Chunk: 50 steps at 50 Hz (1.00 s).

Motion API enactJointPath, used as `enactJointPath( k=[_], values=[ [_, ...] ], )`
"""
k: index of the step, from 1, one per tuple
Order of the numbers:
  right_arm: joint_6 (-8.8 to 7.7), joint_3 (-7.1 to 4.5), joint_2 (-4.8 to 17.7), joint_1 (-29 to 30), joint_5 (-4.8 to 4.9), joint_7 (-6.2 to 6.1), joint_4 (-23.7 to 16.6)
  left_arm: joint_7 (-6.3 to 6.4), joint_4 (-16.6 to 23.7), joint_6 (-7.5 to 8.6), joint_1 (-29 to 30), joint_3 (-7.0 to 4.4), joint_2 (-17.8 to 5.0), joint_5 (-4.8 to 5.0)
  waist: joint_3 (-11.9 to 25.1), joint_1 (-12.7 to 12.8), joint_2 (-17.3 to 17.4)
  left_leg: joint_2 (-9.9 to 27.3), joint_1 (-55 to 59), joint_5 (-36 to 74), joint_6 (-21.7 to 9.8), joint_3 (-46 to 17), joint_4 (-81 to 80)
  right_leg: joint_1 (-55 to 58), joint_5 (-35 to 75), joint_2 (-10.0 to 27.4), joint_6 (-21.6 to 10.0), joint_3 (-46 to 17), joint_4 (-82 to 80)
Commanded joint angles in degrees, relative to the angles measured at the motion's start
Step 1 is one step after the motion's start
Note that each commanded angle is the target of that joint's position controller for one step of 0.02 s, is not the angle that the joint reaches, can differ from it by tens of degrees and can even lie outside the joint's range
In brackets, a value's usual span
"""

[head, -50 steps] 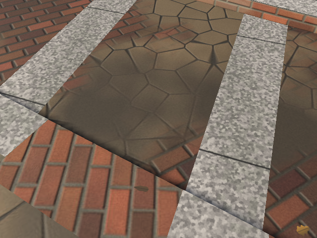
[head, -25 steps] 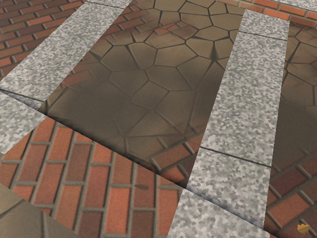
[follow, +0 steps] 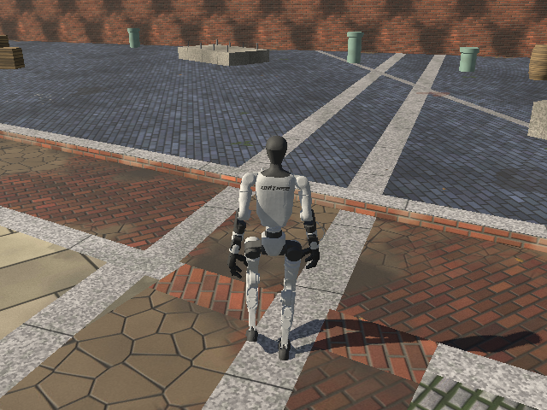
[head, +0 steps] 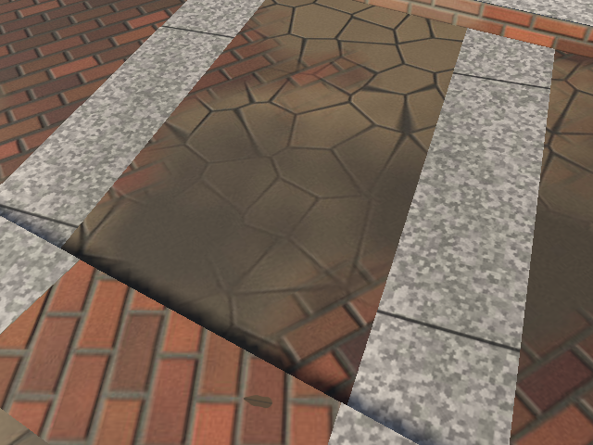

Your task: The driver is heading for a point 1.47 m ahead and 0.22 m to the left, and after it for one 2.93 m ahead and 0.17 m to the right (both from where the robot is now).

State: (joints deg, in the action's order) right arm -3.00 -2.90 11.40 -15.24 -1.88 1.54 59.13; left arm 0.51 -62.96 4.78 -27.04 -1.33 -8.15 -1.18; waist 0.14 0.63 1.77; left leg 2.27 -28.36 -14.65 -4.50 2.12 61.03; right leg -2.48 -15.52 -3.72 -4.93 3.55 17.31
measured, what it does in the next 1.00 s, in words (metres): walks ahead: left foot, then right foot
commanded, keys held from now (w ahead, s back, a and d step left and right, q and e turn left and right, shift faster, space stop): w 0.52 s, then no key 0.48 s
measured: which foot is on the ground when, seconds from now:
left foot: up 0.00-0.26, down 0.28-0.74, up 0.76-1.00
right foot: down 0.00-0.28, up 0.30-0.70, down 0.72-1.00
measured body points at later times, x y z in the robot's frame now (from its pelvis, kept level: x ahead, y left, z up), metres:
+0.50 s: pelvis +0.28 +0.03 +0.00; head +0.29 +0.03 +0.45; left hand +0.34 +0.27 -0.15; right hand +0.25 -0.22 -0.15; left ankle +0.28 +0.07 -0.74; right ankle +0.29 -0.12 -0.67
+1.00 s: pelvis +0.44 +0.01 +0.00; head +0.47 +0.00 +0.45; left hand +0.44 +0.24 -0.15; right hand +0.51 -0.22 -0.16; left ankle +0.47 +0.15 -0.71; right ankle +0.46 -0.06 -0.74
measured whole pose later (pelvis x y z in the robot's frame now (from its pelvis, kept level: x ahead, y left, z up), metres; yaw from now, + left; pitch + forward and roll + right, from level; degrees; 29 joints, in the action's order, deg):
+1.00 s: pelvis +0.44 +0.01 +0.00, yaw +0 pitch -1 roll +0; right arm 0.7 -1.7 10.0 -10.8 -0.3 -2.0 57.6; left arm 0.3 -58.8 4.7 -19.2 0.1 -9.6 -1.3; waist -4.4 0.9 1.0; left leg 1.7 -21.7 -19.8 -0.5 -1.5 43.7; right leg -10.4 -9.7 -2.7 -4.6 4.7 20.9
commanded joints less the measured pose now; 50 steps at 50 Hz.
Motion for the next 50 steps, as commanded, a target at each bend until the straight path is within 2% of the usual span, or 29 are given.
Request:
enactJointPath(
  k=[1,5,8,11,13,14,15,16,17,19,21,23,26,27,29,30,31,34,35,36,37,38,39,40,41,42,44,46,50],
  values=[
    [0.42,-0.33,1.4,1.7,0.24,0.23,-2.8,0.41,-0.2,1.05,-6.6,-0.24,-5.1,0.16,-6.7,-0.6,-5.7,0.9,-14.4,3.4,1.0,1.1,-0.3,5.6,24.2,14.6,-4.2,-11.6,-8.3],
    [0.83,0.57,0.3,13.9,0.58,0.23,-7.8,0.60,0.0,1.18,-7.2,0.40,-4.9,0.08,-9.0,1.0,-6.5,-1.0,-12.6,8.1,1.6,4.4,-13.4,2.5,33.5,12.9,-4.0,-7.5,-8.5],
    [0.81,1.09,0.5,17.9,1.08,0.12,-9.8,0.96,-0.2,1.37,-7.6,0.29,-6.3,0.02,-9.2,1.4,-8.0,-2.9,-5.8,10.1,0.1,6.7,-23.2,2.3,39.7,13.5,-4.0,-6.1,-8.3],
    [0.51,0.11,3.4,11.9,1.15,-0.94,-8.9,1.25,-0.2,1.62,-5.8,-0.20,-8.3,0.08,-5.1,-2.3,-8.5,-6.0,4.6,7.4,-3.2,7.1,-26.3,5.9,59.1,14.7,-3.1,-4.4,0.2],
    [-0.27,-1.44,5.6,-3.4,1.01,-1.69,-4.0,1.29,0.2,1.12,-3.6,-0.77,-9.9,0.26,2.6,-8.9,-7.9,-7.1,20.0,7.9,-5.3,5.7,-31.6,5.4,59.7,13.9,-2.4,-3.0,18.1],
    [-0.61,-2.54,8.4,-11.8,-0.15,-2.21,-1.8,0.87,0.9,1.08,-3.3,-0.63,-9.2,0.70,7.2,-11.9,-5.2,-0.3,32.7,2.8,-7.3,-1.6,-33.7,-3.7,44.4,11.7,-2.1,-2.0,32.3],
    [-0.69,-3.53,13.2,-15.8,-1.27,-2.09,-1.6,0.20,2.4,0.86,-6.7,0.33,-2.8,1.10,13.1,-9.1,5.1,16.5,44.3,-4.5,-12.2,-25.7,-36.2,-19.1,-0.6,3.3,-0.9,0.0,53.8],
    [0.03,-3.72,12.9,-12.4,0.35,-1.37,-1.5,-0.42,2.7,0.52,-7.9,-0.79,-5.2,1.33,14.2,-7.2,6.3,20.6,44.9,-12.7,-17.7,-45.3,-46.5,-30.8,-12.4,-1.1,-0.9,-6.4,64.3],
    [-0.03,-2.96,9.7,-5.4,1.32,-1.24,-2.6,-0.36,4.7,0.37,-1.9,-1.40,-7.8,0.55,3.8,-4.4,2.2,19.0,36.5,-18.6,-15.3,-37.2,-48.9,-35.5,-6.7,3.7,-1.5,-7.4,63.3],
    [-1.25,-1.41,4.0,-0.4,1.14,-0.91,-3.0,-0.73,5.9,0.44,3.5,-1.69,-6.7,0.14,-4.1,-1.4,-3.1,14.1,21.8,-5.2,-11.4,-24.2,-52.0,-30.8,0.0,7.3,-1.3,-7.0,56.5],
    [-2.35,-0.43,1.7,-3.1,1.08,-1.49,-1.3,-1.18,5.4,-1.14,1.4,-1.53,-4.2,-0.87,-3.9,1.4,-1.8,10.6,16.0,5.1,-8.9,-16.0,-52.5,-24.8,0.5,8.9,0.1,-6.7,51.3],
    [-3.24,-0.39,2.9,-6.2,1.21,-1.78,-0.2,-1.50,6.5,-2.36,3.4,-1.58,-3.7,-0.80,-4.7,2.1,-0.6,9.0,15.1,11.2,-8.2,-11.8,-52.8,-25.4,1.5,9.1,1.2,-5.4,46.8],
    [-3.39,-0.29,4.6,-9.4,1.49,-1.96,0.1,-1.90,10.4,-3.09,13.8,-1.77,-5.3,-0.67,-7.4,0.6,0.7,7.3,16.8,18.0,-6.4,-8.1,-54.3,-31.3,8.6,9.6,2.4,-2.8,37.4],
    [-3.32,0.04,4.5,-9.5,1.61,-2.05,-0.2,-2.23,11.7,-2.84,17.0,-1.66,-5.5,-0.73,-7.9,0.0,-0.2,6.4,17.1,28.1,-5.2,-6.2,-53.1,-30.9,11.4,8.5,2.8,-1.5,32.4],
    [-3.12,0.42,4.4,-10.5,1.40,-2.04,0.2,-2.36,12.4,-2.67,19.4,-0.57,-2.8,-0.65,-6.0,-0.5,2.0,3.3,14.9,46.8,-2.4,0.1,-48.7,-22.9,16.5,4.7,3.0,2.4,25.7],
    [-3.14,0.51,4.5,-10.9,1.28,-1.98,0.1,-2.26,10.9,-2.56,16.5,-0.59,-3.0,-0.08,-2.7,-0.2,3.0,2.5,14.4,50.5,-1.5,1.9,-46.1,-17.9,20.6,2.5,2.8,4.3,28.0],
    [-3.05,0.56,4.9,-11.9,1.00,-2.16,0.9,-2.20,8.4,-2.56,11.2,-0.96,-4.0,-0.35,0.0,1.1,5.0,4.4,16.5,53.4,-1.0,1.9,-42.5,-16.0,23.4,3.4,1.4,2.3,33.2],
    [-2.28,0.95,4.9,-8.8,0.91,-2.91,-0.4,-0.85,6.2,-2.20,8.0,-1.59,-7.1,-0.94,-0.2,2.6,4.5,4.8,16.2,61.9,-1.8,2.3,-33.7,-10.9,14.7,0.7,-0.7,2.8,31.7],
    [-2.10,1.08,4.8,-8.4,1.33,-3.24,-0.6,-0.21,7.0,-1.97,10.3,-1.36,-6.7,-0.48,-2.6,1.7,4.9,4.2,17.6,62.5,-2.4,1.1,-31.4,-11.4,8.2,-1.2,-0.1,4.1,23.5],
    [-1.92,1.12,5.0,-8.1,1.40,-3.52,-0.1,0.19,6.0,-1.44,7.3,-1.46,-6.7,-0.52,-2.9,4.0,4.8,4.6,18.9,58.7,-2.6,-0.1,-24.8,-7.9,11.8,-0.3,-0.2,2.7,16.1],
    [-1.91,1.08,4.7,-7.7,1.94,-3.79,-0.3,0.57,4.4,-0.46,2.1,-2.04,-8.8,-0.50,-1.3,6.4,0.3,2.5,17.5,45.7,-1.6,0.0,-14.2,-2.0,28.9,3.4,-1.0,-1.3,8.3],
    [-1.73,1.98,-0.6,-14.0,2.73,-3.75,-0.6,0.54,3.1,-0.07,-2.1,-3.17,-13.5,-0.37,4.9,4.7,-14.1,-4.4,5.3,-3.0,1.9,3.5,8.2,12.2,60.3,20.7,-9.3,-17.6,10.1],
    [-1.52,1.51,0.0,-19.9,2.58,-4.45,1.7,-0.48,5.0,0.13,-1.3,-1.90,-11.2,0.35,8.5,1.0,-7.0,-7.1,0.1,-19.5,1.4,-5.2,17.0,13.6,78.4,26.2,-12.8,-26.2,11.8],
    [-1.16,1.10,1.1,-18.0,2.61,-4.30,1.8,-0.70,6.2,0.17,2.3,-2.12,-12.1,1.03,5.8,1.4,-5.3,-6.4,-1.9,-15.4,2.3,-6.7,16.7,7.4,69.9,25.7,-16.3,-22.5,7.6],
    [-0.54,0.61,3.1,-13.9,2.03,-3.97,0.4,-0.60,7.4,0.01,7.7,-2.04,-10.9,1.07,2.6,0.2,-6.5,-4.0,-2.0,-12.8,2.8,-5.9,14.2,0.9,52.5,24.8,-16.6,-22.3,2.7],
    [0.13,-0.50,5.6,-8.6,1.31,-3.88,-0.1,-0.92,8.0,0.19,8.9,-0.79,-7.3,0.71,-2.1,0.0,-2.4,-2.4,-0.5,-11.7,2.9,-6.5,10.3,-4.1,50.9,21.6,-14.1,-17.9,0.9],
    [2.54,0.01,1.6,-8.3,0.75,-3.34,-0.2,-0.39,7.7,0.23,8.9,-0.06,-6.4,0.01,-1.5,-2.3,-3.8,-1.0,5.5,-9.5,3.7,-5.5,2.7,-8.7,45.2,19.0,-11.6,-12.7,-1.4],
    [3.85,0.96,-1.4,-6.6,1.10,-3.11,-0.4,-0.02,7.4,0.90,9.6,0.41,-6.6,-0.26,-1.1,-3.4,-4.8,-0.8,10.2,-6.9,4.4,-3.3,-9.2,-10.6,45.0,15.5,-8.9,-8.2,-2.0],
    [4.61,1.41,-0.5,-3.8,1.86,-3.69,-0.4,-0.06,6.3,0.33,7.0,0.75,-7.9,0.02,2.5,-2.0,-8.0,-2.2,15.8,-1.8,4.1,-0.5,-23.7,-7.3,42.0,13.8,-6.6,-6.4,-0.8]
  ],
)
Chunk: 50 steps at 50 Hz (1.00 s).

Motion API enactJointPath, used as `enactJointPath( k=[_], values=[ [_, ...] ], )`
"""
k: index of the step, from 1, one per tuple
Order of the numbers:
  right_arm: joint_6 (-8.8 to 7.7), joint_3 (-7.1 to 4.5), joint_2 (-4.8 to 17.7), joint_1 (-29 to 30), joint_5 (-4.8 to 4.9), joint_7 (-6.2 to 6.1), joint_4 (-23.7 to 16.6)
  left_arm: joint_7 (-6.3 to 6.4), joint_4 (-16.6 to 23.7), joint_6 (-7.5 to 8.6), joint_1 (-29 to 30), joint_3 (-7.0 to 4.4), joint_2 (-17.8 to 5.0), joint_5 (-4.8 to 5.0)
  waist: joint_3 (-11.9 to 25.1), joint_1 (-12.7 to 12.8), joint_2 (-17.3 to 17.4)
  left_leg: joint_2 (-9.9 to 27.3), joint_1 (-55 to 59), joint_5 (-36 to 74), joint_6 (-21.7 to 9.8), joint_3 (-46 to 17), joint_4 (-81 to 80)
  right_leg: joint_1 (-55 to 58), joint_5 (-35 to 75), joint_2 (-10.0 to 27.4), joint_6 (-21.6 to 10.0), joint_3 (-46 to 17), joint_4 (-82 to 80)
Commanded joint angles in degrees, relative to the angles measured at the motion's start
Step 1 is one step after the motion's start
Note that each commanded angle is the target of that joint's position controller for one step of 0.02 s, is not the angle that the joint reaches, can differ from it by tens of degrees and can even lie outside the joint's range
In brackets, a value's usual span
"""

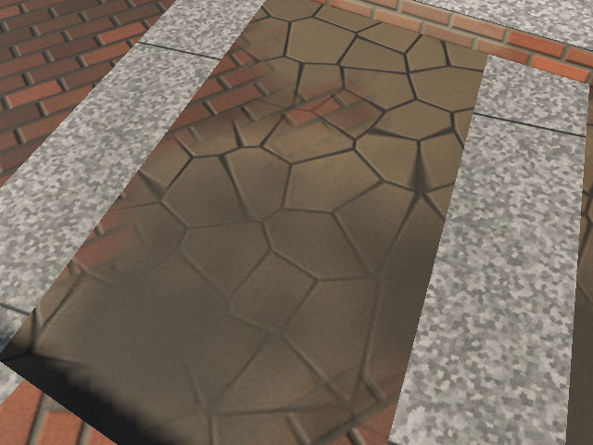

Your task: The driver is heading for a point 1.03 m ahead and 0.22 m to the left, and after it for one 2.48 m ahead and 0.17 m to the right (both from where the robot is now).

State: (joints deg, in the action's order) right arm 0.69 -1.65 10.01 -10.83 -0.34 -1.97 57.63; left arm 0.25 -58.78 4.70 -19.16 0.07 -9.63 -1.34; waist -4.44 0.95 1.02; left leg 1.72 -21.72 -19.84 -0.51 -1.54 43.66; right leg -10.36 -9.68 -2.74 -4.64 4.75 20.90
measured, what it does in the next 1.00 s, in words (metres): steps on the spot: left foot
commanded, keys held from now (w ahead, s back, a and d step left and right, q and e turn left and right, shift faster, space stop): no key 0.84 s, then w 0.16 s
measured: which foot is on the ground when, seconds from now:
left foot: up 0.00-0.08, down 0.10-1.00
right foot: down 0.00-1.00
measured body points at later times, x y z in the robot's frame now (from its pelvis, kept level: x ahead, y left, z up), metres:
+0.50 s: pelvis +0.03 +0.05 +0.00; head +0.03 +0.05 +0.45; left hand +0.06 +0.28 -0.16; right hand +0.03 -0.17 -0.15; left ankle +0.04 +0.14 -0.74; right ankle +0.02 -0.07 -0.74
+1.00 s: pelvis +0.05 +0.05 +0.00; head +0.04 +0.05 +0.45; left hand +0.03 +0.27 -0.16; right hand +0.03 -0.18 -0.16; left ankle +0.04 +0.14 -0.74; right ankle +0.01 -0.06 -0.74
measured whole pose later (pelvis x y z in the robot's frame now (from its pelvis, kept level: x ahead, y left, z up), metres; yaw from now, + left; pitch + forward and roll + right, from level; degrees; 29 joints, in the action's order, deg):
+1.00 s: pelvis +0.05 +0.05 +0.00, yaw +0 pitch +0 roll +1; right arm 0.5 -2.0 9.1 -18.0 -0.2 -1.5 64.7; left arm 0.9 -65.1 0.1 -19.0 0.8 -8.8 -2.2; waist 1.5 -0.1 -0.5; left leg -3.6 -8.7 -13.0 -4.4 1.6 21.1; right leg -9.6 -21.2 1.4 -1.8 1.9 28.3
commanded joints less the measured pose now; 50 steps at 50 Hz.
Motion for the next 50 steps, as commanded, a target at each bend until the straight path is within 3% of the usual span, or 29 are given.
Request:
enactJointPath(
  k=[1,3,4,5,6,7,8,9,11,21,42,43,45,47,50],
  values=[
    [0.94,0.28,1.0,-7.9,0.38,-0.19,1.1,0.22,2.1,-0.03,-0.5,-0.57,-6.5,0.41,7.2,-2.3,-7.7,-1.5,10.5,4.9,0.1,3.3,-9.3,0.4,30.9,12.7,-6.4,-8.0,-4.5],
    [0.86,0.55,1.3,-7.0,-0.03,-0.02,1.2,0.39,2.4,-1.25,2.0,-0.26,-6.3,0.92,6.1,-3.4,-7.0,-1.0,15.4,9.8,-0.4,3.8,-18.6,-2.3,13.0,11.5,-4.2,-9.0,-5.2],
    [0.73,0.39,2.8,-6.7,-0.53,0.06,1.3,0.49,2.4,-1.79,1.7,-0.33,-6.4,0.90,5.3,-3.3,-5.4,0.8,18.0,13.6,-0.6,1.9,-21.8,-4.2,1.6,10.4,-2.2,-10.0,-5.9],
    [0.31,0.17,4.7,-7.0,-1.13,0.10,1.3,0.65,2.4,-2.23,1.3,-0.38,-6.3,0.82,4.2,-2.7,-3.6,4.2,19.7,18.1,-0.9,-1.4,-22.8,-6.1,-6.4,8.5,-0.7,-10.1,-5.5],
    [0.15,-0.39,7.4,-5.6,-0.42,0.13,1.7,0.65,1.7,-3.09,-2.3,-0.44,-5.0,1.62,0.9,0.2,0.8,5.4,14.7,20.1,-2.4,-3.2,-21.8,-5.9,-7.5,4.9,0.3,-8.3,-6.3],
    [-0.13,-0.05,5.9,-4.6,0.28,0.30,1.8,0.87,0.8,-3.80,-2.5,0.09,-3.4,1.34,-0.6,-0.1,4.0,5.8,8.1,16.1,-2.9,-4.5,-25.0,-0.9,-4.9,4.2,1.3,-6.8,-6.0],
    [-0.64,0.57,3.8,-4.0,0.50,0.33,2.1,1.05,0.4,-4.19,-1.8,0.09,-3.4,1.01,-1.2,-0.1,4.5,5.3,5.3,14.1,-2.3,-4.5,-27.3,3.1,-1.0,4.6,1.8,-6.9,-5.1],
    [-0.98,0.79,3.2,-4.0,0.55,0.21,2.5,1.12,0.2,-4.39,-1.6,0.03,-3.8,0.92,-0.3,0.0,4.2,4.6,5.0,13.7,-1.8,-4.0,-28.4,5.6,1.3,5.2,2.0,-7.1,-4.5],
    [-1.47,0.90,3.2,-4.7,0.63,-0.22,3.2,1.06,0.0,-4.41,-0.7,-0.25,-5.0,0.90,1.4,0.0,3.5,3.8,7.2,15.8,-1.7,-3.6,-29.2,7.0,2.9,6.1,2.1,-7.4,-4.3],
    [-1.84,0.97,3.1,-6.7,0.47,-0.30,5.0,1.46,-2.6,-4.55,1.9,0.18,-4.2,1.14,2.1,-0.6,-0.1,3.3,10.6,17.8,-2.7,-3.6,-30.9,6.1,2.8,7.0,3.8,-6.9,-5.0],
    [-2.01,1.19,2.2,-8.0,0.32,-0.17,6.8,1.76,-5.9,-4.14,0.5,1.01,-2.9,0.86,1.4,-1.2,-0.9,2.3,11.4,16.1,-3.3,-3.3,-30.7,3.5,2.1,7.5,4.6,-6.9,-4.4],
    [-1.94,1.16,2.2,-8.4,0.32,-0.17,7.0,1.72,-6.1,-4.14,-0.2,1.09,-2.6,0.75,2.5,-1.2,-0.5,1.9,11.7,11.1,-3.4,-3.4,-31.4,3.9,-0.3,7.0,4.5,-6.4,-4.4],
    [-1.20,-0.16,5.3,-9.0,0.69,-0.07,6.9,1.50,-6.1,-4.39,-1.5,0.49,-3.6,0.44,2.2,-1.0,1.8,1.1,10.6,-4.5,-5.0,-4.7,-32.4,2.4,-10.0,3.7,3.7,-3.4,-0.6],
    [-0.33,-1.31,6.9,-8.6,0.30,0.26,6.1,0.92,-5.8,-4.68,-2.6,0.10,-3.3,-0.54,-1.2,-0.7,3.3,3.0,7.3,-19.5,-7.5,-7.9,-34.5,-2.0,-17.2,0.9,2.7,-0.5,4.4],
    [-0.32,-2.42,7.3,-8.9,-0.14,0.55,5.5,0.20,-5.5,-4.11,-4.2,0.40,-0.4,-1.72,-2.6,-0.6,4.7,7.7,2.0,-21.6,-11.1,-12.4,-35.8,-1.2,-13.5,1.2,1.7,1.2,13.9]
  ],
)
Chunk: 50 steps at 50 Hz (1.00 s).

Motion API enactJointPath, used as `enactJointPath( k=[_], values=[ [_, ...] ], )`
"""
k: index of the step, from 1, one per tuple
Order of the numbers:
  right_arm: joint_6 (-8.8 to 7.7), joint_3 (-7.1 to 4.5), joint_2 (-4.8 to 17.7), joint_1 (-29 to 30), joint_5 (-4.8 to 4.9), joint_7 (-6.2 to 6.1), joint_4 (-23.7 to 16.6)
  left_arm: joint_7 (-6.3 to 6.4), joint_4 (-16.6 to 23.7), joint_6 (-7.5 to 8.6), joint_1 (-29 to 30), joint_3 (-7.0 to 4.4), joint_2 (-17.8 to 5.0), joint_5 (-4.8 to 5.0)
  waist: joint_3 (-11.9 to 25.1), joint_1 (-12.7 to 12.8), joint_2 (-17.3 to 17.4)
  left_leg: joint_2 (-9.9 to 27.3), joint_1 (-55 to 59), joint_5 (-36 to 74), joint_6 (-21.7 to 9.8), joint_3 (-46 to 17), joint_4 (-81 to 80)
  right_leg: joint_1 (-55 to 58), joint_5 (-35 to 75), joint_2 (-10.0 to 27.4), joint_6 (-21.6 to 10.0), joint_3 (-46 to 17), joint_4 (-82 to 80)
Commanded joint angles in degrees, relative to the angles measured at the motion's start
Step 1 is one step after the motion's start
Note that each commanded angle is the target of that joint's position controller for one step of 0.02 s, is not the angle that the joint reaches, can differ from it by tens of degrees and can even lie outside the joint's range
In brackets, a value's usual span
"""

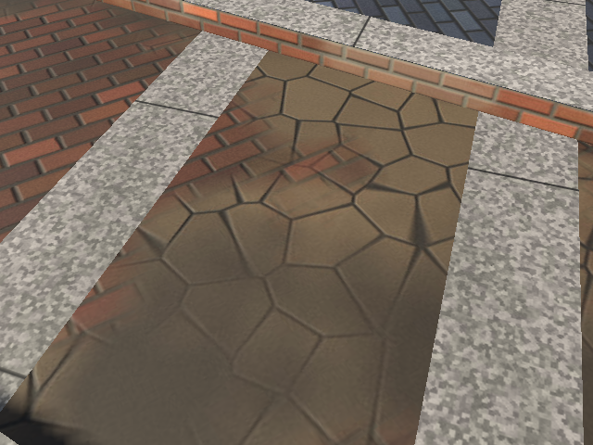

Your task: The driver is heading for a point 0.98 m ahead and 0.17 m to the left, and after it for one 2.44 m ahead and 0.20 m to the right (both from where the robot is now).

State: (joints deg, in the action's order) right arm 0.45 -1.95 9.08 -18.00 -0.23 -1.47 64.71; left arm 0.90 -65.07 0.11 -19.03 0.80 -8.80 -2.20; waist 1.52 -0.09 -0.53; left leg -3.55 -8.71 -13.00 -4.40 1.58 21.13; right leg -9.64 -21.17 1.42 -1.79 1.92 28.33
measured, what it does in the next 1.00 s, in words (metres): goes down: left foot 0.14 m lower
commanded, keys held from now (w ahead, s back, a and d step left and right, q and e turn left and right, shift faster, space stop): w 1.00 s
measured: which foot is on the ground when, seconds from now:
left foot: down 0.00-0.08, up 0.10-0.62, down 0.64-1.00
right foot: down 0.00-0.62, up 0.64-1.00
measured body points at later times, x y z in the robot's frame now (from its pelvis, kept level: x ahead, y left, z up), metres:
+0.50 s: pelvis +0.20 +0.04 -0.04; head +0.23 +0.05 +0.41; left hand +0.05 +0.26 -0.18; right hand +0.41 -0.19 -0.15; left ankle +0.37 +0.19 -0.74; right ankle -0.03 -0.10 -0.74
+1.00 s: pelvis +0.53 +0.15 -0.15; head +0.56 +0.15 +0.30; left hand +0.69 +0.36 -0.28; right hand +0.43 -0.07 -0.29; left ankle +0.45 +0.21 -0.88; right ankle +0.70 +0.04 -0.84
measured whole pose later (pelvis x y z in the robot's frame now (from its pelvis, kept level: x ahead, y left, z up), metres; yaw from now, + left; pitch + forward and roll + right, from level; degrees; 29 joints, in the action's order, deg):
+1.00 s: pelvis +0.53 +0.15 -0.15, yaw +1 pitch +0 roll +1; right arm -5.1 -1.1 8.1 -28.6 -0.3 -0.4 61.9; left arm -2.1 -54.3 2.3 -1.6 -0.9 -9.1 -1.6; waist -4.0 -2.6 -1.7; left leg -4.0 -2.6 -19.0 -4.6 7.5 21.1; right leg -37.3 0.2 3.6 -3.2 3.7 43.1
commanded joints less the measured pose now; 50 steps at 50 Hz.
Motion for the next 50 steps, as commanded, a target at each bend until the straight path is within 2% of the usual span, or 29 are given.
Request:
enactJointPath(
  k=[1,3,4,5,6,8,10,13,16,18,19,21,22,24,25,27,28,30,31,32,33,34,35,36,37,40,43,46,50],
  values=[
    [0.10,-2.17,8.1,-1.7,0.17,0.14,-1.3,-0.29,1.5,0.94,-4.8,-0.20,-1.0,-0.73,-9.4,1.6,5.3,14.1,-10.8,-29.1,-7.3,-17.2,-11.9,-2.8,-4.0,-1.3,-2.4,2.1,1.6],
    [-0.19,-1.90,6.2,3.8,0.35,0.63,-3.4,-0.04,0.0,2.02,-11.0,-0.35,-1.9,-0.36,-9.9,4.6,1.8,10.2,-18.3,-23.9,-5.4,-12.3,-3.1,6.7,-3.9,0.8,-4.5,-2.4,-8.5],
    [-0.69,-1.14,3.9,8.5,0.60,0.85,-6.3,0.21,-0.8,2.55,-15.4,-1.52,-6.2,0.40,-10.2,6.8,-7.6,3.6,-24.7,-18.9,-2.7,-4.6,7.7,9.3,-15.3,7.6,-7.5,-16.6,-17.7],
    [-1.51,-0.63,3.1,9.8,-0.52,1.24,-8.3,0.22,-1.3,2.78,-18.2,-2.95,-10.5,1.16,-13.1,7.0,-14.9,0.7,-31.7,-13.5,-1.2,2.1,18.2,12.6,-20.4,16.4,-11.3,-30.2,-25.2],
    [-2.20,-1.28,6.3,11.1,-1.58,1.47,-8.8,0.24,-0.8,2.91,-17.2,-2.95,-9.3,0.77,-15.3,6.3,-10.0,3.2,-35.4,-12.9,-1.1,0.4,24.5,12.9,-14.7,19.1,-13.4,-31.4,-25.6],
    [-3.26,-1.63,6.6,9.1,-0.86,2.25,-7.7,0.37,1.0,3.94,-14.5,-2.97,-8.1,0.51,-12.5,2.9,-2.3,5.8,-35.0,-7.7,-0.5,-1.8,29.1,15.6,0.1,17.4,-12.5,-24.9,-25.0],
    [-3.33,-1.81,6.2,8.7,-0.91,3.21,-7.8,0.36,2.1,4.84,-12.4,-2.68,-6.5,1.22,-9.9,1.0,-2.2,7.2,-32.9,-2.8,1.1,-1.9,27.4,16.2,7.7,14.3,-10.7,-17.5,-25.6],
    [-2.24,-1.42,4.8,12.4,-1.40,4.09,-9.9,0.28,2.1,5.35,-13.0,-2.62,-6.1,1.34,-9.1,1.3,-4.6,6.1,-28.5,4.0,3.0,1.3,25.1,12.1,18.0,10.8,-9.5,-9.1,-24.3],
    [-1.71,-1.55,5.9,14.9,-2.17,4.14,-11.3,0.00,1.8,5.80,-15.0,-3.02,-7.2,0.53,-8.4,1.6,-4.7,7.5,-30.0,9.7,2.1,0.3,28.7,12.7,27.8,12.5,-9.5,-6.6,-21.3],
    [-1.94,-1.92,6.8,16.4,-2.21,4.25,-11.6,-0.26,2.7,5.89,-14.9,-3.05,-7.5,0.01,-8.5,2.5,-5.0,6.9,-29.0,10.9,1.6,2.2,29.6,11.6,28.2,11.7,-9.5,-4.8,-18.1],
    [-2.36,-2.38,7.8,20.8,-2.03,4.12,-13.5,0.36,1.1,6.46,-18.1,-3.17,-7.2,-0.71,-10.7,4.2,-7.0,10.4,-39.0,15.2,1.2,-4.0,28.9,20.2,25.5,14.0,-9.3,-7.9,-16.4],
    [-3.16,-2.53,9.2,25.6,-2.29,3.80,-15.6,0.83,1.1,6.78,-19.1,-3.75,-8.8,-1.08,-12.3,5.9,-5.7,11.3,-48.8,11.9,1.0,-4.1,27.5,28.9,27.0,15.5,-9.2,-8.8,-14.1],
    [-3.95,-2.52,8.8,29.8,-1.63,3.62,-17.6,0.88,1.1,7.23,-19.9,-4.04,-9.4,-1.34,-14.1,7.7,-5.8,11.0,-52.8,12.5,1.2,-3.0,23.6,30.9,22.6,13.7,-9.4,-8.6,-13.9],
    [-5.16,-1.72,7.7,35.0,-1.89,4.56,-20.6,1.24,1.4,8.06,-17.3,-4.00,-8.6,-1.34,-17.9,7.8,-3.6,12.8,-46.3,20.8,1.6,-3.8,10.9,23.7,18.7,12.1,-8.0,-7.0,-15.2],
    [-5.04,-1.31,6.4,33.5,-1.21,5.42,-20.4,0.93,2.6,7.92,-13.5,-3.99,-8.8,-1.08,-17.4,7.4,-1.1,10.8,-33.0,29.3,1.4,0.1,3.3,14.0,13.6,8.9,-6.9,-3.8,-16.5],
    [-4.05,-1.82,6.9,23.5,-0.32,6.72,-16.3,0.48,3.1,7.35,-10.0,-4.11,-9.9,-0.01,-12.5,4.7,-2.1,9.7,-13.1,41.4,0.6,0.4,3.5,5.7,12.9,8.0,-6.5,-1.6,-11.3],
    [-3.58,-2.43,8.6,16.1,-0.43,6.20,-13.5,0.54,3.6,7.14,-8.6,-4.19,-10.5,-0.21,-9.0,2.0,-1.8,9.3,-8.6,41.5,0.4,0.5,4.0,7.9,16.4,7.0,-6.2,-1.1,-3.3],
    [-3.93,-3.98,12.1,-2.0,-1.80,4.23,-6.6,0.85,2.7,6.06,-8.8,-4.61,-11.2,0.02,-0.8,-4.7,0.1,7.4,6.5,39.7,0.1,3.2,1.8,8.2,27.1,4.6,-5.4,-0.7,23.3],
    [-4.38,-5.14,15.4,-10.9,-3.64,3.78,-3.7,0.88,1.4,5.62,-9.7,-5.16,-11.7,1.24,3.2,-9.9,4.4,8.1,19.5,40.9,0.7,5.2,0.0,0.3,18.2,1.1,-4.0,1.0,44.1],
    [-4.77,-5.86,19.0,-12.9,-4.51,3.99,-2.0,1.37,0.3,5.18,-11.6,-5.34,-7.9,1.75,3.6,-8.7,13.1,13.9,27.0,44.6,1.3,-1.3,7.0,-15.3,-24.1,-5.9,-2.7,-1.7,71.1],
    [-5.81,-4.79,20.7,-15.0,-4.08,4.61,-3.4,2.04,0.9,6.39,-23.1,-5.07,-4.8,5.29,14.3,-1.5,19.0,26.0,39.7,83.0,1.5,-8.6,25.6,-26.6,-28.6,-5.5,-3.2,-13.1,78.5],
    [-5.12,-4.59,18.4,-14.6,-1.97,4.90,-4.2,2.54,0.9,6.96,-22.2,-4.81,-6.8,5.59,20.9,-3.5,17.2,28.6,40.0,69.8,-1.5,-15.4,20.4,-30.7,-19.0,-2.8,-3.6,-12.7,73.6],
    [-4.37,-5.18,19.2,-8.9,-1.71,3.89,-5.5,2.39,2.3,6.06,-17.5,-4.03,-6.1,4.32,18.9,-2.4,18.7,31.4,29.5,21.5,-7.8,-28.2,5.7,-34.7,-10.0,-0.8,-3.0,-6.4,73.5],
    [-4.78,-3.19,12.5,0.0,-1.97,2.96,-8.7,1.30,3.1,5.23,-9.7,-4.29,-8.0,1.63,10.8,-0.8,9.1,26.6,15.9,-1.0,-7.0,-26.5,-1.7,-31.8,0.1,2.7,-2.6,-5.2,62.9],
    [-5.43,-2.38,10.6,0.8,-1.78,2.15,-8.5,0.03,3.5,4.59,-6.1,-4.99,-8.4,-0.23,7.2,-0.9,7.9,26.1,7.2,1.3,-6.9,-24.8,-2.4,-28.1,4.1,3.0,-2.8,-5.9,60.4],
    [-6.78,-1.82,10.2,-3.8,-1.58,1.62,-6.0,-1.78,5.2,1.93,-1.9,-3.90,-3.5,-1.51,-1.6,2.2,5.0,23.8,-9.9,17.3,-9.0,-18.9,-3.6,-22.8,5.4,5.0,-0.2,-5.5,47.3],
    [-7.03,-1.37,8.6,-5.2,-0.85,1.38,-6.4,-2.14,8.1,1.74,3.5,-3.31,-3.9,-0.85,-2.9,3.3,5.3,20.6,-8.4,24.3,-9.1,-12.7,-5.7,-26.3,12.1,5.5,0.1,-4.4,38.1],
    [-6.48,-0.36,5.9,-7.1,-0.07,1.03,-6.4,-2.90,11.6,2.40,13.0,-2.35,-3.4,-0.01,-5.5,1.5,4.2,15.7,-6.8,24.1,-6.6,-4.8,-8.4,-23.8,21.5,4.2,-1.0,-0.6,21.7],
    [-6.09,-0.29,6.8,-14.0,0.07,0.67,-4.4,-3.18,14.1,2.84,20.9,-1.96,-3.1,1.20,-8.1,-1.6,3.2,15.9,2.3,25.0,-5.5,-2.8,-10.3,-22.3,23.5,1.0,-2.2,3.1,10.1]
  ],
)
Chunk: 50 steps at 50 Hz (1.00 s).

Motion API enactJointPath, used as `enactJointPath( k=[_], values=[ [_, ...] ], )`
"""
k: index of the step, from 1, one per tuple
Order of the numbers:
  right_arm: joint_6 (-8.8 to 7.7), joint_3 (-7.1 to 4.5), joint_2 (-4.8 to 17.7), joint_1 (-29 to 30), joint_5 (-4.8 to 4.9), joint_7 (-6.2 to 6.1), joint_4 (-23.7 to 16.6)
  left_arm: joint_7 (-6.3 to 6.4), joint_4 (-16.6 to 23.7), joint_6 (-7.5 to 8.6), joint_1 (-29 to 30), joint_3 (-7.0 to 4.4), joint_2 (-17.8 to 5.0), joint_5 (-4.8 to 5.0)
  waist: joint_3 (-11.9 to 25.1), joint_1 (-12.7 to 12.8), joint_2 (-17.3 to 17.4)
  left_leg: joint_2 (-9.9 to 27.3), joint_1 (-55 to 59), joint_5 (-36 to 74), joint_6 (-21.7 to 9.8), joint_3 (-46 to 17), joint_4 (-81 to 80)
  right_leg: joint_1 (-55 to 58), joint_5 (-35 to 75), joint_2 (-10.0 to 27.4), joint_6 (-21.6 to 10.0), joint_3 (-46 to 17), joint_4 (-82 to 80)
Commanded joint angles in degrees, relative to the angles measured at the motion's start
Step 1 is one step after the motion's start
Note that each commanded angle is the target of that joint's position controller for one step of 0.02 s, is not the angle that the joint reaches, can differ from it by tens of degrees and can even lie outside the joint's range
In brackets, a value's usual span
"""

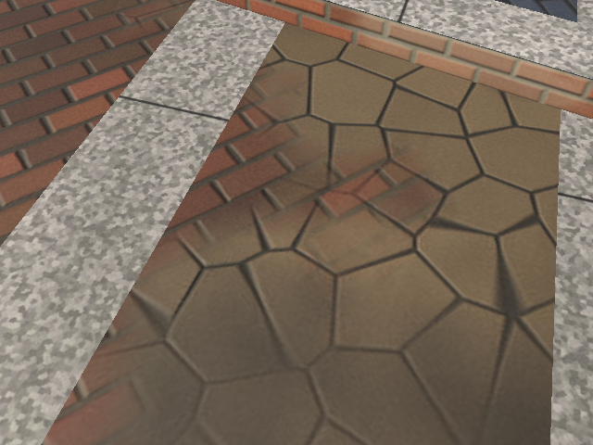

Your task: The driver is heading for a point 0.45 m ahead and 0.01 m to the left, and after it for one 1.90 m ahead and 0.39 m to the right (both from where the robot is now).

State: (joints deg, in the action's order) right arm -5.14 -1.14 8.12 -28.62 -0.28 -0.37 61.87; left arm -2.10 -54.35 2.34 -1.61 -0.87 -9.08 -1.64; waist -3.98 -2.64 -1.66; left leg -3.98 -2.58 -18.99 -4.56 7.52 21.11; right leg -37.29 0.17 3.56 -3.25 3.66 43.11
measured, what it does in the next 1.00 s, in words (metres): walks ahead: right foot, then left foot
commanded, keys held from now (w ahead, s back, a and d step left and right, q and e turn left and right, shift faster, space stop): w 0.10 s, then no key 0.90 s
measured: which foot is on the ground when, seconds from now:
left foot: down 0.00-0.14, up 0.16-0.54, down 0.56-1.00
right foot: up 0.00-0.12, down 0.14-1.00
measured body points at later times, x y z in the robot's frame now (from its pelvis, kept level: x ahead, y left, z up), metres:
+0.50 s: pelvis +0.20 -0.02 +0.01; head +0.22 -0.02 +0.45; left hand +0.18 +0.21 -0.15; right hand +0.26 -0.24 -0.15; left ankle +0.26 +0.11 -0.71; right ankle +0.21 -0.09 -0.74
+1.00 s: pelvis +0.25 +0.03 +0.01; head +0.25 +0.03 +0.46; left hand +0.24 +0.24 -0.16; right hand +0.24 -0.19 -0.15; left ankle +0.25 +0.11 -0.74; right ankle +0.21 -0.09 -0.74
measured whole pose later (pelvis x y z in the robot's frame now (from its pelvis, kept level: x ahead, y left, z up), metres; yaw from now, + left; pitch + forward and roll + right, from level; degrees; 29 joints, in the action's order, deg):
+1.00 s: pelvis +0.25 +0.03 +0.01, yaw +0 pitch -2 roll +0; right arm -1.4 -0.3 7.4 -16.3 -0.4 -2.5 64.6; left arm 2.4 -65.7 0.4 -16.5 -0.5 -8.2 -0.5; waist -2.0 0.1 -0.7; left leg -2.2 -8.8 -11.2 -3.4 3.9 21.6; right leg -4.7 -15.1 1.2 -0.1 4.1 21.6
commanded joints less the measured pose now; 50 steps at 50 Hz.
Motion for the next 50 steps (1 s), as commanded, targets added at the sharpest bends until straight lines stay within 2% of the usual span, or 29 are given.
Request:
enactJointPath(
  k=[1,3,4,5,6,7,8,9,10,11,12,13,15,17,19,22,25,26,27,28,29,30,31,33,35,38,50],
  values=[
    [-0.33,-1.17,7.9,-4.4,-0.18,-0.54,-1.1,-0.14,3.9,0.82,4.4,-0.42,-3.0,0.62,-3.2,0.7,4.0,17.1,-0.6,32.2,-5.6,-8.8,-9.8,4.1,0.7,-1.3,-1.2,1.4,-6.3],
    [-0.21,-1.32,8.2,-4.8,-0.97,-0.69,-0.6,0.08,4.4,1.51,4.9,-0.89,-3.4,0.57,-3.2,1.1,4.5,17.3,4.5,38.2,-5.7,-7.9,-6.8,5.2,-4.1,-2.3,-2.5,1.9,-9.1],
    [-0.22,-1.43,8.5,-4.3,-1.19,-0.75,-0.5,0.35,4.1,1.83,3.3,-1.23,-3.7,0.51,-2.1,1.9,4.8,17.3,5.9,45.4,-5.5,-7.2,-3.6,8.3,-7.0,-3.6,-3.3,2.5,-10.2],
    [-0.07,-1.46,8.8,-3.4,-1.36,-0.74,-0.5,0.65,2.7,2.15,-1.0,-1.71,-4.1,0.42,0.3,3.7,5.4,16.9,6.8,52.8,-5.1,-6.4,2.0,13.5,-9.3,-5.5,-4.2,3.5,-11.3],
    [0.12,-1.57,9.1,-2.2,-1.06,-0.71,-0.5,1.01,-0.3,2.64,-10.2,-2.37,-4.4,-0.02,4.1,7.6,4.5,14.9,4.9,56.4,-4.1,-4.7,12.3,23.7,-6.6,-6.9,-5.5,3.9,-15.1],
    [-0.04,-1.26,8.3,-1.5,-0.18,-0.76,-1.5,1.57,-2.9,3.29,-19.8,-3.43,-7.3,-1.32,9.8,10.9,3.4,12.8,-4.6,44.6,-2.6,-3.6,25.5,38.1,0.4,-0.3,-7.7,-3.0,-15.3],
    [-0.04,-0.10,2.8,-7.2,2.35,-0.48,-3.0,1.94,-3.5,3.20,-26.6,-5.34,-14.3,-2.62,20.0,9.6,-8.5,4.0,-23.1,6.0,0.4,0.2,50.1,56.6,14.7,19.6,-17.1,-27.6,-15.0],
    [0.33,-1.80,7.7,-4.0,1.52,-0.68,-2.6,1.70,-4.0,1.81,-25.7,-5.52,-13.8,0.59,21.1,9.8,-3.5,0.0,-30.1,-11.9,0.8,-6.2,58.4,55.4,21.3,21.3,-19.8,-36.3,-20.6],
    [0.59,-1.99,7.0,0.6,0.40,-0.79,-4.2,1.70,-2.8,1.76,-18.3,-4.73,-11.7,1.42,12.1,6.6,-0.9,3.5,-33.1,-9.4,0.8,-9.0,57.7,46.8,22.5,19.4,-18.1,-27.0,-21.4],
    [0.59,-2.01,5.9,3.5,-0.48,-0.85,-4.6,1.59,-2.3,2.10,-13.8,-3.60,-7.5,1.29,6.5,5.1,0.5,5.2,-32.0,-7.0,0.9,-9.3,53.4,38.7,25.2,16.7,-15.6,-21.4,-23.3],
    [1.14,-2.18,4.9,3.4,-1.06,-0.86,-4.0,1.77,-2.5,2.33,-12.2,-2.88,-4.9,1.18,3.3,3.0,0.7,6.7,-28.5,-5.9,1.2,-9.3,48.8,32.3,25.6,13.7,-12.7,-16.0,-25.2],
    [2.12,-2.24,4.3,2.3,-1.68,-0.67,-3.6,2.13,-3.0,2.44,-11.7,-2.31,-3.1,1.30,2.5,1.3,-0.9,7.5,-23.9,-4.3,1.7,-9.2,44.8,27.2,25.2,11.3,-10.4,-12.1,-26.8],
    [3.54,-2.11,2.6,0.6,-1.83,-0.27,-2.5,2.31,-3.8,2.94,-12.7,-1.98,-3.3,0.47,3.9,-0.4,-1.3,6.1,-18.2,-1.5,2.4,-7.9,41.2,23.0,30.9,9.4,-9.8,-7.9,-27.2],
    [4.32,-1.85,2.3,1.9,-1.50,-0.30,-2.8,2.29,-3.9,3.30,-12.5,-1.99,-5.4,0.09,5.0,-1.6,-1.9,6.0,-16.4,0.8,2.8,-7.3,34.3,21.8,33.3,8.3,-9.6,-4.8,-27.1],
    [4.68,-1.44,2.6,5.9,-1.36,-0.69,-3.6,2.26,-4.2,3.22,-13.1,-1.68,-6.0,0.04,5.1,-0.7,-3.2,6.0,-15.2,3.3,2.9,-6.3,26.3,21.9,31.5,7.5,-8.8,-3.3,-27.0],
    [5.13,-1.12,3.7,9.7,-0.74,-1.17,-4.0,2.42,-5.3,2.52,-16.2,-1.41,-6.6,0.18,6.8,1.2,-4.3,5.8,-13.2,5.7,3.1,-5.4,20.3,24.0,22.9,8.0,-8.3,-4.2,-27.0],
    [5.01,-0.80,4.0,11.5,-0.73,-1.56,-3.6,2.94,-5.7,1.36,-16.7,-1.05,-6.1,0.30,5.3,1.9,-3.8,5.8,-10.8,4.3,3.1,-5.2,13.5,23.9,8.6,8.7,-7.8,-6.8,-26.5],
    [4.77,-0.58,3.5,10.6,-0.87,-1.68,-3.0,3.18,-5.8,0.95,-15.9,-0.94,-6.0,0.67,4.6,1.0,-2.9,5.7,-8.0,6.7,2.9,-4.8,8.1,23.0,3.1,8.1,-6.7,-7.1,-25.3],
    [4.33,-0.47,4.1,9.9,-1.10,-1.84,-2.6,3.38,-6.1,0.62,-16.4,-0.85,-5.6,0.74,3.8,0.7,-1.0,6.9,-4.7,11.3,2.7,-6.3,2.0,21.7,-2.1,6.9,-4.7,-7.4,-24.1],
    [3.59,-0.78,6.3,8.1,-1.50,-2.11,-2.0,3.49,-6.1,0.47,-17.9,-0.70,-4.8,0.62,4.0,1.4,1.8,11.5,-0.9,18.7,2.4,-10.9,0.0,20.0,-6.4,4.9,-2.5,-6.9,-22.1],
    [3.07,-0.98,9.0,9.7,-1.17,-2.19,-2.3,3.32,-6.9,0.25,-23.5,-0.51,-2.5,1.15,2.9,5.7,6.9,16.3,-1.6,26.0,0.4,-16.2,0.1,18.9,-13.4,0.1,-0.8,-4.1,-21.6],
    [3.16,-0.49,6.7,11.4,-0.19,-1.84,-1.8,3.51,-8.4,-0.39,-24.7,0.02,-0.8,1.29,2.0,5.4,9.3,16.3,-8.4,22.2,-1.0,-16.5,-1.2,25.0,-15.6,-0.8,0.1,-3.0,-23.5],
    [3.11,-0.05,4.8,12.4,-0.17,-1.52,-1.9,3.74,-8.5,-0.73,-23.0,-0.33,-2.4,1.11,-0.1,4.9,8.0,14.2,-11.4,18.8,0.0,-15.4,-2.1,27.7,-12.9,-0.3,0.5,-3.7,-23.7],
    [3.03,-0.08,4.8,11.9,-0.13,-1.74,-1.4,3.82,-8.2,-0.95,-20.8,-0.84,-4.1,1.03,0.5,3.9,6.8,11.4,-10.5,18.8,1.2,-13.1,-2.4,29.5,-8.8,1.0,0.3,-4.5,-23.1],
    [2.96,-0.05,4.6,10.8,0.15,-2.09,-0.5,3.75,-8.4,-0.95,-20.3,-0.59,-3.2,1.06,1.3,3.7,5.2,10.9,-8.0,20.4,1.2,-12.5,-2.3,29.3,-7.8,1.7,0.4,-4.7,-23.5],
    [3.04,-0.07,4.4,10.4,0.00,-2.14,0.0,4.11,-9.2,-1.07,-19.7,-0.44,-2.7,1.14,1.3,3.4,3.0,11.0,-6.4,21.9,1.0,-12.5,-2.2,29.3,-8.2,1.9,1.0,-4.6,-24.2],
    [3.52,0.20,3.9,9.0,-0.14,-2.25,2.2,4.67,-11.4,-1.89,-19.3,0.06,-2.4,1.14,0.4,3.0,1.8,10.3,-5.4,21.0,0.8,-12.2,-3.4,29.8,-8.6,2.7,1.7,-4.5,-24.6]
  ],
)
